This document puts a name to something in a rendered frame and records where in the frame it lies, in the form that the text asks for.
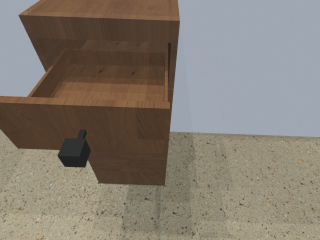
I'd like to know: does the drawer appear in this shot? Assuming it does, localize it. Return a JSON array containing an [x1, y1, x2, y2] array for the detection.
[[0, 48, 170, 154]]

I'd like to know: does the handle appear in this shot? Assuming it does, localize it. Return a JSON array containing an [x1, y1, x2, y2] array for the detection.
[[57, 129, 91, 168]]

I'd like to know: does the cabinet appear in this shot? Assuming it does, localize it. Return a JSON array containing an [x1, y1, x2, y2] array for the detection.
[[18, 0, 180, 186]]

